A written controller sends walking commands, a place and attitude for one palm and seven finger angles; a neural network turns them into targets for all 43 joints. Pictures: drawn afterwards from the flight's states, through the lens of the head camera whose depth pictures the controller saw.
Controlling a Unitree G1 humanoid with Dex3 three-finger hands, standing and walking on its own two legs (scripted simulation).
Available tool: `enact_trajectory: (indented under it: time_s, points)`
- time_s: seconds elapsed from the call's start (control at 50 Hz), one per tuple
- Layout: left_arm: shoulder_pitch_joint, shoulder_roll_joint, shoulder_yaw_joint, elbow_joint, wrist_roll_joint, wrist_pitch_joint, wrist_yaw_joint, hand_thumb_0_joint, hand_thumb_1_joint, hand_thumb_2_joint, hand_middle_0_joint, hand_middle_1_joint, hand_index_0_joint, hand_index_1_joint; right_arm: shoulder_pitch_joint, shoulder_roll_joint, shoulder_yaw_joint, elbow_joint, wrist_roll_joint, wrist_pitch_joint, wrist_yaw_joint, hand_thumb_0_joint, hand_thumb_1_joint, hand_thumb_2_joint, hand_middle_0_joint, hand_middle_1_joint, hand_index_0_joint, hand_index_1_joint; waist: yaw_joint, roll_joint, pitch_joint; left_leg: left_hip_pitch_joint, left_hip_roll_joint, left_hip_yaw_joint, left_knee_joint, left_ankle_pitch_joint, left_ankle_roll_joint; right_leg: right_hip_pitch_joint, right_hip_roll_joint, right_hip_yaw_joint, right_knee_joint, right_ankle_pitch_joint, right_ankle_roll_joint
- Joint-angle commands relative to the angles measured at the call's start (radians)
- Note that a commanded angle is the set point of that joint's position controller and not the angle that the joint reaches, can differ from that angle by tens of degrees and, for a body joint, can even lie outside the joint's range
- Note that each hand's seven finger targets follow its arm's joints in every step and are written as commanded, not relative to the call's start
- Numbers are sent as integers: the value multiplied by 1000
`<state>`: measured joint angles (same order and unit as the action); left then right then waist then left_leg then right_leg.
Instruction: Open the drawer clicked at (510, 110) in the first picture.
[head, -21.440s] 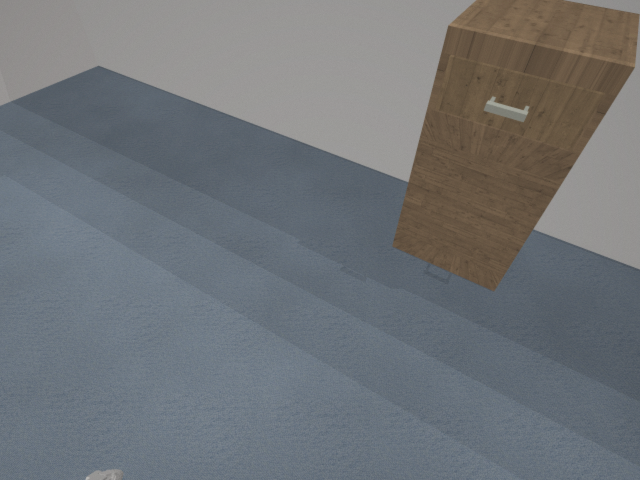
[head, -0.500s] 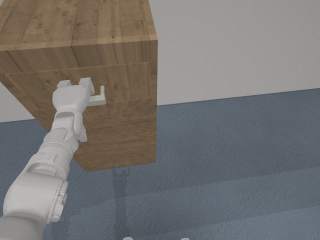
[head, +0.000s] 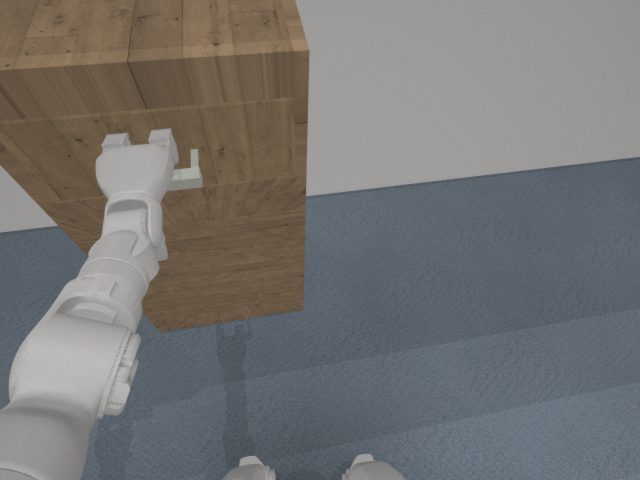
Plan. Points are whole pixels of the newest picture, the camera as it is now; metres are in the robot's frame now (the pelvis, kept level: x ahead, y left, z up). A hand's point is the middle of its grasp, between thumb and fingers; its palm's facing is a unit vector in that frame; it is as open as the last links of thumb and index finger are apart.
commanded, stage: lower the fingers behind the handle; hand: left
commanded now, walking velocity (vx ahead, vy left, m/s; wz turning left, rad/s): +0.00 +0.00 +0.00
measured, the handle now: (163, 170) +0.55 +0.20 +0.01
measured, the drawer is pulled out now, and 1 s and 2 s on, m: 0.00 0.00 0.00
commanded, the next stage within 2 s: lift the fingers back up to retry in 0.40 s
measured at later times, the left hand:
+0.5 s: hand (151, 199) +0.49 +0.20 +0.02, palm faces -0.03 +0.00 -1.00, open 13.8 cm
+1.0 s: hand (142, 179) +0.50 +0.20 +0.06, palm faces -0.01 -0.05 -1.00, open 13.8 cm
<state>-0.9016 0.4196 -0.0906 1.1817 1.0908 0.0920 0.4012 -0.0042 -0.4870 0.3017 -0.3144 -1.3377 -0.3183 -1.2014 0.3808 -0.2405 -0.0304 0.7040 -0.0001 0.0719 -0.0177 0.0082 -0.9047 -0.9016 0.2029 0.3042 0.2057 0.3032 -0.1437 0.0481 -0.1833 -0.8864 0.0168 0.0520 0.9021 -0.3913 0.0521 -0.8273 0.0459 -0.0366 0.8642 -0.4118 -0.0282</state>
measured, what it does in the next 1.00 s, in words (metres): stands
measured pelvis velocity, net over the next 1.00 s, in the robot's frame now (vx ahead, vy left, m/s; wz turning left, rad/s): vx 0.02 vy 0.00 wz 0.00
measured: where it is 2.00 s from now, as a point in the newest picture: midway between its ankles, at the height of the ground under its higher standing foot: outside the picture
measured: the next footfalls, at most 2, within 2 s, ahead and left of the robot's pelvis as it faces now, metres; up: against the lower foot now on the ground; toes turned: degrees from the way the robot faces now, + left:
none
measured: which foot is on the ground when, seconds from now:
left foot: down 0.00-1.00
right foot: down 0.00-1.00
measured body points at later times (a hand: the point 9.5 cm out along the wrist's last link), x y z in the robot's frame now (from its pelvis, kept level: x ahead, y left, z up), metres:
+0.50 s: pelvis -0.02 +0.00 -0.01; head +0.09 +0.01 +0.43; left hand +0.49 +0.20 +0.08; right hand -0.02 -0.26 -0.13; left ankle +0.01 +0.09 -0.69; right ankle -0.01 -0.11 -0.69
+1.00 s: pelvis +0.02 +0.00 +0.02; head +0.10 +0.00 +0.46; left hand +0.49 +0.20 +0.11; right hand +0.03 -0.26 -0.11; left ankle +0.01 +0.09 -0.69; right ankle -0.01 -0.11 -0.69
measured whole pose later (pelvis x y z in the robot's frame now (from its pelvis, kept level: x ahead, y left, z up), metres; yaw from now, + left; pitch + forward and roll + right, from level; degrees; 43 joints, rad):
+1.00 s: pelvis +0.02 +0.00 +0.02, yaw +0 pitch +18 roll -2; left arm -0.82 0.39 -0.08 1.06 1.04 0.12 0.35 0.00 -0.49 0.30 -0.31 -1.20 -0.32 -1.20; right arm 0.37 -0.24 -0.05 0.73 0.01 0.09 -0.02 0.01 -0.90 -0.90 0.20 0.30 0.21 0.30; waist -0.11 0.06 -0.17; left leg -0.72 0.01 0.05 0.78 -0.37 0.05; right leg -0.66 0.05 -0.03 0.73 -0.38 -0.03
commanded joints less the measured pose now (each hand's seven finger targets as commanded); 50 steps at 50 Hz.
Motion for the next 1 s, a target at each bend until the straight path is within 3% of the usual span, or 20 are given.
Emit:
enact_trajectory:
  time_s: [0.0, 0.06, 0.12, 0.18, 0.24, 0.28, 0.36, 0.38, 0.42, 0.5, 0.58, 0.66, 0.7, 0.74, 0.76, 0.8, 0.84, 0.9, 0.98]
  points:
    - [-286, 135, 2, -54, -9, 9, -14, 0, -500, 300, -300, -1200, -300, -1200, 132, -168, -60, -61, -2, -17, -11, 0, -900, -900, 200, 300, 200, 300, -29, -32, -261, 244, -20, -57, -66, 222, 1, 37, 24, 17, -106, 197, -1]
    - [-350, 145, 0, -75, -15, 19, -11, 0, -500, 300, -300, -1200, -300, -1200, 140, -170, -61, -56, -2, -20, -12, 0, -900, -900, 200, 300, 200, 300, -43, -14, -292, 259, -16, -66, -61, 205, 2, 18, 24, 16, -99, 172, 0]
    - [-355, 149, -4, -42, -24, 39, -15, 0, -500, 300, -300, -1200, -300, -1200, 139, -171, -53, -55, 1, -21, -15, 0, -900, -900, 200, 300, 200, 300, -49, -35, -261, 229, -19, -65, -65, 166, 4, 17, 24, 15, -107, 147, 3]
    - [-374, 195, 18, -33, -26, 43, -27, 0, -500, 300, -300, -1200, -300, -1200, 141, -175, -47, -54, 3, -21, -20, 0, -900, -900, 200, 300, 200, 300, -46, -26, -280, 217, -19, -66, -64, 148, 5, 23, 22, 17, -101, 134, 4]
    - [-393, 156, -10, -35, -29, 37, -38, 0, -500, 300, -300, -1200, -300, -1200, 144, -174, -46, -54, 2, -26, -21, 0, -900, -900, 200, 300, 200, 300, -59, -32, -269, 222, -16, -75, -64, 145, 6, 3, 23, 12, -100, 127, 4]
    - [-369, 190, 19, -43, -33, 29, -42, 0, -500, 300, -300, -1200, -300, -1200, 143, -174, -45, -59, 2, -27, -22, 0, -900, -900, 200, 300, 200, 300, -42, -20, -292, 217, -17, -67, -59, 144, 6, 21, 23, 18, -98, 131, 5]
    - [-337, 168, 7, -67, -31, 10, -49, 0, -500, 300, -300, -1200, -300, -1200, 147, -169, -47, -66, 1, -30, -23, 0, -900, -900, 200, 300, 200, 300, -34, -20, -314, 225, -17, -64, -56, 167, 6, 37, 24, 19, -98, 151, 6]
    - [-317, 182, 17, -52, -26, 11, -47, 0, -500, 300, -300, -1200, -300, -1200, 145, -170, -46, -63, 4, -28, -23, 0, -900, -900, 200, 300, 200, 300, -29, -26, -288, 216, -17, -65, -58, 156, 5, 27, 24, 18, -101, 140, 3]
    - [-330, 164, 2, -63, -25, 9, -41, 0, -500, 300, -300, -1200, -300, -1200, 143, -169, -46, -64, 4, -30, -23, 0, -900, -900, 200, 300, 200, 300, -35, -35, -270, 206, -17, -66, -62, 140, 6, 21, 25, 17, -105, 126, 5]
    - [-364, 200, 27, -105, -27, 8, -26, 0, -500, 300, -300, -1200, -300, -1200, 143, -171, -47, -62, 4, -28, -22, 0, -900, -900, 200, 300, 200, 300, -29, -13, -305, 228, -17, -66, -67, 158, 5, 45, 24, 22, -107, 141, 4]
    - [-416, 215, 44, -192, -27, 8, -8, 0, -500, 300, -300, -1200, -300, -1200, 144, -167, -58, -57, 5, -25, -21, 0, -900, -900, 200, 300, 200, 300, -20, 39, -383, 346, -11, -75, -89, 223, -1, 72, 28, 18, -124, 175, 0]
    - [-430, 189, 33, -257, -34, -3, 2, 0, -500, 300, -300, -1200, -300, -1200, 136, -161, -61, -54, 4, -23, -21, 0, -900, -900, 200, 300, 200, 300, -12, 61, -400, 416, -11, -76, -113, 292, -3, 116, 31, 16, -150, 224, -2]
    - [-425, 212, 50, -248, -27, -2, 9, 0, -500, 300, -300, -1200, -300, -1200, 129, -164, -61, -47, 6, -21, -25, 0, -900, -900, 200, 300, 200, 300, -14, 26, -358, 411, -10, -76, -128, 292, -2, 128, 31, 14, -166, 227, 0]
    - [-481, 207, 42, -300, -27, -13, 16, 0, -500, 300, -300, -1200, -300, -1200, 123, -162, -62, -44, 3, -23, -26, 0, -900, -900, 200, 300, 200, 300, -17, 49, -370, 437, -12, -75, -140, 313, -3, 150, 28, 17, -178, 245, -3]
    - [-456, 229, 66, -312, -21, -18, 21, 0, -500, 300, -300, -1200, -300, -1200, 124, -161, -66, -44, 4, -24, -27, 0, -900, -900, 200, 300, 200, 300, 0, 71, -398, 468, -12, -77, -143, 339, -6, 159, 29, 17, -176, 257, -5]
    - [-452, 192, 49, -346, -22, -22, 25, 0, -500, 300, -300, -1200, -300, -1200, 120, -158, -70, -41, -1, -25, -21, 0, -900, -900, 200, 300, 200, 300, 3, 99, -416, 529, -9, -76, -146, 412, -10, 163, 31, 9, -180, 300, -7]
    - [-403, 212, 75, -331, -26, -11, 21, 0, -500, 300, -300, -1200, -300, -1200, 115, -160, -72, -37, -2, -15, -17, 0, -900, -900, 200, 300, 200, 300, 16, 73, -431, 542, -10, -75, -149, 476, -14, 211, 33, 7, -182, 354, -8]
    - [-356, 183, 48, -289, -33, 24, 6, 0, -500, 300, -300, -1200, -300, -1200, 100, -160, -67, -42, 7, -3, -12, 0, -900, -900, 200, 300, 200, 300, 20, 24, -351, 506, -14, -62, -179, 465, -11, 246, 31, 7, -207, 374, -4]
    - [-358, 168, 36, -375, -48, 26, -36, 0, -500, 300, -300, -1200, -300, -1200, 83, -158, -75, -55, 10, 7, -10, 0, -900, -900, 200, 300, 200, 300, 29, 41, -395, 582, -15, -52, -190, 556, -7, 310, 26, 16, -224, 463, -2]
